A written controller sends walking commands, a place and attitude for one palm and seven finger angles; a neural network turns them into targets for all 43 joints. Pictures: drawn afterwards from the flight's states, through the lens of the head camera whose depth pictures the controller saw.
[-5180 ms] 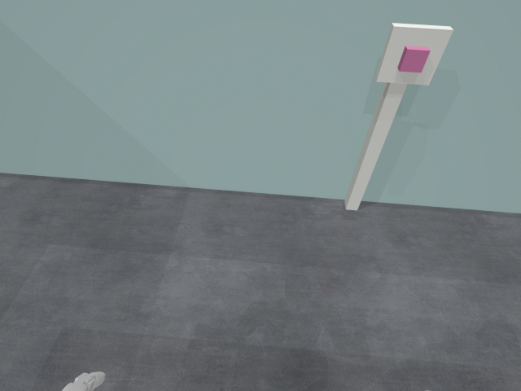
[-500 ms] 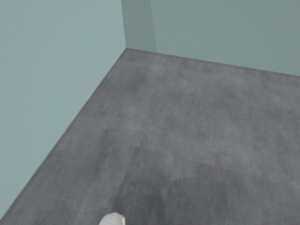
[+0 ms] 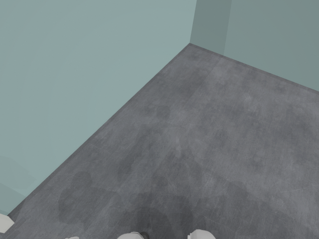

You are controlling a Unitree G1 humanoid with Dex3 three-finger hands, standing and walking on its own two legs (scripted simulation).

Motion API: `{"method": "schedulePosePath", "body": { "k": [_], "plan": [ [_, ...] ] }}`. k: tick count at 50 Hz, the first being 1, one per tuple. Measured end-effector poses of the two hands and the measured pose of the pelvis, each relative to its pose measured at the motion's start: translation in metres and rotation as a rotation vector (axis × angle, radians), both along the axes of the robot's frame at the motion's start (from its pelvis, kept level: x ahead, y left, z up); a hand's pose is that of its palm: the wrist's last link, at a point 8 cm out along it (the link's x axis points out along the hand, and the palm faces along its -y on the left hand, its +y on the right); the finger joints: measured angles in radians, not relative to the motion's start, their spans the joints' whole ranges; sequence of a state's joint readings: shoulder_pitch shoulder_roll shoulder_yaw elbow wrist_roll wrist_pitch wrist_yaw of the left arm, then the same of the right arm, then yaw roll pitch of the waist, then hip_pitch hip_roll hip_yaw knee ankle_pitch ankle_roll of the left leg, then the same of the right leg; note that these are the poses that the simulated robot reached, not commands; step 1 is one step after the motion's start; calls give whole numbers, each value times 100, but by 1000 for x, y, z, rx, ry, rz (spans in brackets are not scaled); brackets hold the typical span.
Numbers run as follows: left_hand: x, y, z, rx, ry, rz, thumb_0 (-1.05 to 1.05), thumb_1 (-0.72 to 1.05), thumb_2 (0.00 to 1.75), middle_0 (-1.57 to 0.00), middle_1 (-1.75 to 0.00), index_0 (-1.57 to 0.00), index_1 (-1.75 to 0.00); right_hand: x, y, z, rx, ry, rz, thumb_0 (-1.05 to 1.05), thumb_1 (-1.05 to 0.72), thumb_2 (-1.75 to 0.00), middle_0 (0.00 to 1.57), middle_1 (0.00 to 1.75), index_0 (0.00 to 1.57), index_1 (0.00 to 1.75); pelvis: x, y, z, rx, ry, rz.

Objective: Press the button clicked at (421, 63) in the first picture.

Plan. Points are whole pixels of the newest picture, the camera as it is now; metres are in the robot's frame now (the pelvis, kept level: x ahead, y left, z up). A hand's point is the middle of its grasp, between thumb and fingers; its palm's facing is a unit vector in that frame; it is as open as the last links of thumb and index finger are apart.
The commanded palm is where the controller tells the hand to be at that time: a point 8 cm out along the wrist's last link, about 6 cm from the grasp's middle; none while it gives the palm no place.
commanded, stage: turn to face it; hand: left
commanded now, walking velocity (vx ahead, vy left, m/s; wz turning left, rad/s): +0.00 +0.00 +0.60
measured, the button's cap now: out of the picture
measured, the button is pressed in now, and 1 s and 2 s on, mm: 0 0 0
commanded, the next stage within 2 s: take the last steps up to it in 1.44 s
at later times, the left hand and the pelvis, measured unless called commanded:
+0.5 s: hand out of the picture -0.03 +0.13 -0.14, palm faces +0.34 -0.90 -0.27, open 7.4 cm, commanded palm none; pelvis -0.02 -0.07 +0.01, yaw +20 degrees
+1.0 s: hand out of the picture -0.07 +0.20 -0.15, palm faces +0.59 -0.75 -0.28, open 7.4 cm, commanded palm none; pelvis -0.04 -0.04 +0.01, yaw +37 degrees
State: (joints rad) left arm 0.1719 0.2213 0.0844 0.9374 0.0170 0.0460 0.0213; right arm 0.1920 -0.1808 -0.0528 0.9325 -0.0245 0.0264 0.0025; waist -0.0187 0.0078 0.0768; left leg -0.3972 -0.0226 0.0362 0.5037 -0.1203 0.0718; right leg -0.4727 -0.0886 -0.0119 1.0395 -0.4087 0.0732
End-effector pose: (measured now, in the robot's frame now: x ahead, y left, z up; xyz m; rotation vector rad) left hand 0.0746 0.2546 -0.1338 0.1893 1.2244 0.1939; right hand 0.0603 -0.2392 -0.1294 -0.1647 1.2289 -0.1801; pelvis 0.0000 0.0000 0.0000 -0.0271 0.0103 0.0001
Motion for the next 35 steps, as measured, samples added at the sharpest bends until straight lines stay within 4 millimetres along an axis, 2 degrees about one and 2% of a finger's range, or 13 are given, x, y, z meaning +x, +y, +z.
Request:
{"method": "schedulePosePath", "body": {
  "k": [4, 9, 11, 14, 20, 23, 26, 32, 35],
  "plan": [
    [1, -6, 9, 28, -39, 30, 1, 91, 90, -20, -29, -20, -30, 4, -14, -3, 10, 0, 26, 1, -90, -90, 20, 30, 21, 30, -3, -14, 0, 3, 6, 48],
    [-8, -29, 17, 53, -98, 73, 1, 91, 90, -20, -29, -20, -30, 8, -44, -14, 21, 8, 67, 1, -90, -90, 20, 30, 21, 30, -10, -40, -5, 21, 9, 115],
    [-22, -40, 20, 66, -107, 95, 1, 91, 90, -20, -29, -20, -30, 12, -56, -19, 23, 15, 84, 1, -90, -90, 20, 30, 21, 30, -14, -50, -6, 24, 3, 145],
    [-49, -54, 29, 68, -80, 149, 1, 91, 90, -20, -29, -20, -30, 21, -68, -12, 20, 28, 130, 1, -90, -90, 20, 30, 20, 30, -14, -59, 3, 49, -5, 190],
    [-88, -74, 31, 50, -22, 225, 1, 91, 90, -20, -29, -21, -30, 41, -77, -2, 13, 30, 217, 1, -91, -90, 19, 30, 20, 30, -15, -70, 11, 79, -8, 278],
    [-108, -79, 27, 33, -10, 277, 1, 91, 90, -20, -30, -21, -30, 53, -71, -3, 1, 54, 281, 1, -91, -90, 19, 30, 20, 30, -17, -70, 10, 79, -7, 326],
    [-133, -81, 20, 13, 16, 335, 1, 91, 90, -21, -30, -21, -30, 70, -56, -3, -9, 57, 353, 1, -91, -90, 19, 30, 20, 30, -20, -66, 8, 72, -4, 370],
    [-193, -66, -7, -29, 89, 465, 1, 90, 90, -21, -30, -21, -30, 115, 1, 2, -30, -39, 510, 1, -91, -90, 19, 30, 20, 30, -30, -45, -6, 40, 6, 451],
    [-217, -53, -18, -37, 128, 519, 1, 91, 90, -21, -30, -21, -30, 129, 28, 9, -32, -108, 568, 1, -91, -90, 19, 30, 20, 30, -36, -38, -10, 41, 3, 480]
  ]
}}
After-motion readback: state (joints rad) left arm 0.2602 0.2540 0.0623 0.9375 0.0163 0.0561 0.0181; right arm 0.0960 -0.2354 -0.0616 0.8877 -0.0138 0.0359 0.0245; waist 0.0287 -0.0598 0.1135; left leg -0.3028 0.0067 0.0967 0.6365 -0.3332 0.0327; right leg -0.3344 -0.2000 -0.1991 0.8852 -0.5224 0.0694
